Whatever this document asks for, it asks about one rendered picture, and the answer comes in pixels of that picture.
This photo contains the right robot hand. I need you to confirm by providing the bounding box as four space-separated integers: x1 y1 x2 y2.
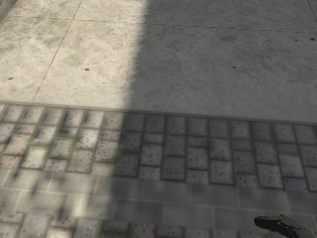
254 214 317 238

